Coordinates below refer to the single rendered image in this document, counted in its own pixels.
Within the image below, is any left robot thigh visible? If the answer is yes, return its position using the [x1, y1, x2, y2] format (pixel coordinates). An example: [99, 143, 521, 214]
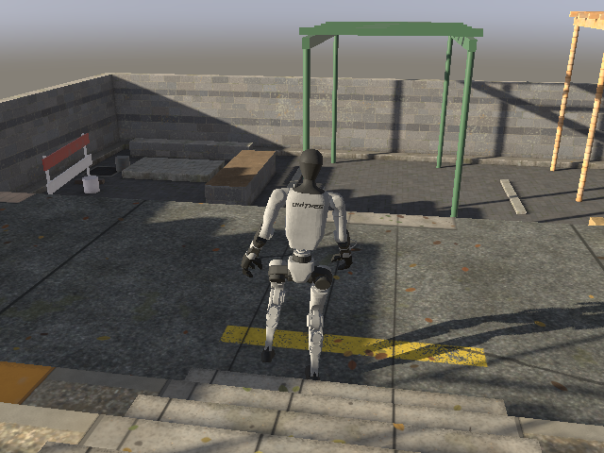
[268, 260, 288, 305]

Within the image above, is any right robot shin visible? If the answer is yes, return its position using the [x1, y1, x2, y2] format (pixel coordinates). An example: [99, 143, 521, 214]
[309, 313, 324, 377]

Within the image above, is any robot left forearm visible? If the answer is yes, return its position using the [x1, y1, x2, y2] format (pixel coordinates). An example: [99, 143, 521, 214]
[245, 224, 267, 260]

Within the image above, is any right robot hand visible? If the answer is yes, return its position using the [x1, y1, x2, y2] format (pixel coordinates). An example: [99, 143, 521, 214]
[331, 253, 353, 270]

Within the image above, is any left robot hand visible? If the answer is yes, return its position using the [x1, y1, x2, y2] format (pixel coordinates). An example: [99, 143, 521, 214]
[241, 254, 262, 277]

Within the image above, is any robot left upper arm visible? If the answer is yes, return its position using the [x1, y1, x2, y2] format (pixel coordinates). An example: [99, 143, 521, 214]
[259, 188, 290, 240]

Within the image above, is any robot right upper arm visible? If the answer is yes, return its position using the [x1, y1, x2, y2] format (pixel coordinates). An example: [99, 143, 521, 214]
[327, 192, 347, 243]

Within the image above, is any robot right forearm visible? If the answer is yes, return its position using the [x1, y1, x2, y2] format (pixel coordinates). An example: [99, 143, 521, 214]
[337, 230, 351, 258]

